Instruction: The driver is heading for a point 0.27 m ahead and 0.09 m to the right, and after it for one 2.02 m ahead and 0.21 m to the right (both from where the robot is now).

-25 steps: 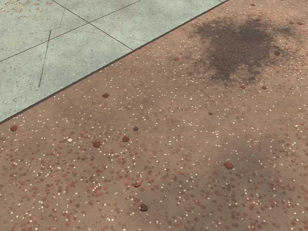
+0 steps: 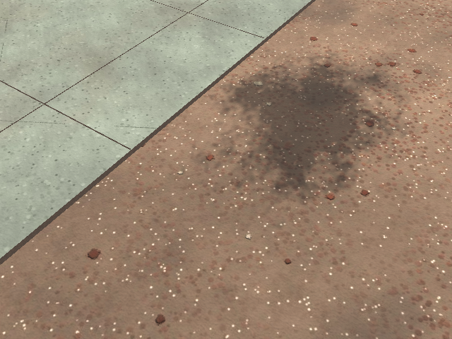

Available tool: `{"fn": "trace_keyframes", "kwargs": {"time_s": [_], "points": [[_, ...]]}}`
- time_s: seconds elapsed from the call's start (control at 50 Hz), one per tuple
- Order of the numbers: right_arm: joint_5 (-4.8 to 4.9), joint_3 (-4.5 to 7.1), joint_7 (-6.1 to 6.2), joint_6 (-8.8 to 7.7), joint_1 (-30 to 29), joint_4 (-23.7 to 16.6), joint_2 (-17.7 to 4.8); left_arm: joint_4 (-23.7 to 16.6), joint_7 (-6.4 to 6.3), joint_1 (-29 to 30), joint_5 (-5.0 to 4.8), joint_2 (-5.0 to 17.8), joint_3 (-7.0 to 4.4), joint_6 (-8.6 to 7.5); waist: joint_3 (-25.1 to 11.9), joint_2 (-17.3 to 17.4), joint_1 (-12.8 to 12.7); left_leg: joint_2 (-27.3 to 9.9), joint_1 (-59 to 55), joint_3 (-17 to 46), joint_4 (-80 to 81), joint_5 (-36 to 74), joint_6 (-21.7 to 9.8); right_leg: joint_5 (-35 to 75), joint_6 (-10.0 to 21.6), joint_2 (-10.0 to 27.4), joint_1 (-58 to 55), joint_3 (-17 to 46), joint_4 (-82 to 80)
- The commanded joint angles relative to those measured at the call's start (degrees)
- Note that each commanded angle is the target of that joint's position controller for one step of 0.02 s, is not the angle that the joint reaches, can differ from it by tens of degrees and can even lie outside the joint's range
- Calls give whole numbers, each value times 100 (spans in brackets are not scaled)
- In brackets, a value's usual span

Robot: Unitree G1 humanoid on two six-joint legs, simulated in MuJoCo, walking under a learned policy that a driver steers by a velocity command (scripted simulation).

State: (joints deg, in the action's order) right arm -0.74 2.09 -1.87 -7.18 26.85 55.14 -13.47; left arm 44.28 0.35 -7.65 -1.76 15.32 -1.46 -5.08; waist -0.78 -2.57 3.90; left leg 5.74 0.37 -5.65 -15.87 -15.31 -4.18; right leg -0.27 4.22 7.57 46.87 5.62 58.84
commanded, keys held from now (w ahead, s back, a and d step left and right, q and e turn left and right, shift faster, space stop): w+e+shift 0.28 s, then w+shift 0.24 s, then w+q+shift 0.48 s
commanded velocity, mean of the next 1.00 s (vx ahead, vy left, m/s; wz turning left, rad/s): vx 1.00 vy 0.00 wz -0.10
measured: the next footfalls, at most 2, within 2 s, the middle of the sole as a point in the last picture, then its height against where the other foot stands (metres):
right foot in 0.22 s outside the picture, level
left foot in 0.68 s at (235, 239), level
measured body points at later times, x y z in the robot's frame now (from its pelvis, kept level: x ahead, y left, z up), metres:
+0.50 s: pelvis +0.47 -0.07 +0.00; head +0.47 -0.08 +0.45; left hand +0.55 +0.17 -0.13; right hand +0.62 -0.35 -0.06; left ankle +0.72 +0.07 -0.66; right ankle +0.39 -0.09 -0.74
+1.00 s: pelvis +0.95 -0.13 +0.00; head +0.97 -0.13 +0.45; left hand +1.25 +0.04 -0.03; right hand +0.88 -0.39 -0.12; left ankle +0.86 -0.05 -0.74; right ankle +1.15 -0.34 -0.67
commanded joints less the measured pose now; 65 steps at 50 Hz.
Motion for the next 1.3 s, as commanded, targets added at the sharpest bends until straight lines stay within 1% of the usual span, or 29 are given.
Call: {"fn": "trace_keyframes", "kwargs": {"time_s": [0.02,0.08,0.14,0.2,0.22,0.24,0.26,0.28,0.32,0.38,0.46,0.58,0.64,0.68,0.7,0.72,0.76,0.78,0.8,0.88,0.94,1.06,1.12,1.14,1.16,1.18,1.22,1.26,1.3], "points": [[-31,68,133,-197,-529,-477,-665,-349,94,335,7,156,-25,-60,784,297,-175,-1311,1247,85,1178,1780,-201,1511,6,-122,-510,-366,-979],[-7,36,227,-152,-111,-337,-768,-611,273,920,-30,76,-13,-122,928,253,22,-1413,484,-309,1176,2512,129,1949,161,-379,-621,-717,-1877],[-88,99,362,30,-110,-435,-1185,-838,462,1001,-61,350,-138,-175,566,662,-194,-1583,-694,-591,304,5990,431,1274,338,-981,-1067,-1414,-2281],[-213,243,535,298,-845,-759,-1586,-341,416,-1574,-76,1093,-505,46,-646,1279,-1656,-1891,-494,-494,-2965,8842,384,-116,742,-1288,-3543,-1364,-1832],[-125,251,485,259,-1330,-938,-1528,-39,292,-2812,-42,1369,-635,149,-944,723,-2273,-1322,719,-594,-5338,6872,378,-61,953,-1001,-5168,-632,-2395],[-125,-89,292,-28,-759,-1244,-137,-34,239,-2509,52,1577,-649,201,-868,-2128,-1161,0,3936,103,-8112,-1364,694,-542,1882,30,-6957,1760,-2387],[236,-163,107,-375,-606,-1592,-382,-218,217,-2190,196,1078,-497,109,-1926,-1554,-967,-64,4952,1546,-8409,-1342,264,-3758,2443,691,-7480,4427,-3834],[351,-89,61,-510,-1513,-1803,-786,-287,185,-2290,244,731,-456,38,-1224,-591,-1223,-351,4983,1566,-7763,-856,-67,-3873,1958,547,-6838,4324,-4464],[194,-88,104,-456,-1543,-1803,-644,-369,262,-1462,222,444,-338,-117,-303,979,-427,-839,4424,1467,-6528,-287,-112,-2755,1679,323,-4813,3394,-4614],[49,-22,155,-127,-1070,-1646,-658,-465,157,-807,159,336,-257,-85,306,694,85,-1326,3656,1207,-5561,-113,269,-1774,1482,-273,-2942,2042,-4776],[-103,-151,232,-92,-2469,-2219,-366,-270,-41,-1357,81,435,-250,-136,700,286,-545,-1323,3321,706,-3407,1996,577,-519,1232,-748,-2062,871,-4864],[230,-49,78,-186,-3526,-2552,-551,130,9,-2106,34,600,-267,-132,695,-92,-1247,-879,3472,416,-1102,2858,265,171,879,-180,-4239,693,-4802],[317,129,-38,-191,-2858,-2496,-849,262,-35,-1988,282,785,-283,7,18,-466,-683,-366,3105,37,-1271,1735,-200,4128,540,149,-5669,272,-3705],[415,331,8,-32,-662,-2020,-1291,71,-50,-1167,505,994,-308,92,-1084,-707,658,-346,919,140,-1572,1551,-548,6003,289,108,-5185,-182,-1257],[290,359,66,97,711,-1649,-1576,-197,-99,-843,595,847,-254,45,-1813,295,1041,-1064,-1116,1364,-2020,771,-724,3650,196,-253,-3559,-380,952],[204,401,-40,25,652,-1461,-1639,-211,50,-1905,210,-5,-26,-125,-2277,2964,157,-2281,-3087,5043,-751,-1338,-2033,-2307,-365,-1462,-808,54,2932],[27,285,50,105,194,-1641,-855,-548,140,-700,-73,732,-61,-441,-1115,1176,438,-2035,-2358,4927,-44,-1792,-1516,-1981,1,-818,156,497,2625],[20,297,-15,89,-37,-1634,-908,-737,124,-197,66,593,-11,-523,-441,-5,184,-1761,-1250,4427,112,-867,-1402,-1874,70,-727,-66,341,2047],[41,279,-42,59,-285,-1650,-861,-782,89,-40,233,513,-41,-551,-169,-359,-82,-1530,-549,3973,183,-198,-1392,-1775,39,-595,-314,312,1445],[250,231,26,106,-505,-1636,-715,-915,24,-163,302,440,-57,-406,391,148,-575,-1075,924,3248,482,658,-1457,-1734,-378,-372,-690,105,140],[274,283,185,146,-453,-1584,-869,-1344,29,962,335,222,35,-425,787,359,-249,-621,2269,2638,620,1103,-1184,-78,-613,-627,-1582,-263,-1683],[408,353,249,222,103,-1246,-839,-1676,-25,1544,32,620,-239,-456,454,783,-16,-746,1421,3151,-54,1140,-608,697,-621,-941,-2957,39,-3287],[135,364,203,354,-446,-1494,-933,-1350,-143,-857,-41,1099,-529,-450,-1332,1021,-1395,-587,1478,2805,-3099,3121,-161,-480,-121,-332,-5633,259,-2661],[136,143,181,312,345,-1599,-137,-1131,-150,-1913,152,1543,-601,-378,-2619,-776,-1159,27,3255,2149,-5457,335,90,-2018,771,1225,-7991,2629,-2734],[423,-54,184,268,711,-1693,-136,-852,10,-2083,87,1503,-590,-372,-3140,-2521,-993,-208,4393,1834,-6667,-1448,112,-4220,1183,1902,-8437,5043,-3781],[490,34,244,296,139,-1577,-524,-914,-24,-1844,99,884,-496,-296,-1969,-1711,-1228,-586,4954,1627,-6878,-976,69,-4623,916,1462,-7672,4448,-4082],[173,48,203,234,-1282,-1861,-640,-657,-11,-1489,255,650,-406,-172,-328,123,-1215,-854,4859,1222,-6460,-524,14,-2392,657,879,-5741,2623,-4202],[248,36,111,265,-1338,-1967,-376,-480,40,-1160,336,378,-306,-200,87,-50,-698,-1128,4351,1356,-5979,-496,-40,-1630,748,677,-4595,1953,-4473],[341,-26,68,344,-1322,-2005,-174,-322,108,-1012,164,159,-233,-209,305,-160,-390,-1265,4324,1389,-5484,-663,-52,-1510,793,651,-4072,1522,-4725]]}}
Velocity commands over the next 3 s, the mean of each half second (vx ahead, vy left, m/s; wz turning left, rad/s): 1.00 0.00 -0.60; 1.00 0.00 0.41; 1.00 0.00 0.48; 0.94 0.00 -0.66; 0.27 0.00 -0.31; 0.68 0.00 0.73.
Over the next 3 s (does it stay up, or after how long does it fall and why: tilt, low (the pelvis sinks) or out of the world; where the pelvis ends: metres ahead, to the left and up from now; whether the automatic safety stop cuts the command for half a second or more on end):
stays up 2.40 -0.05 -0.01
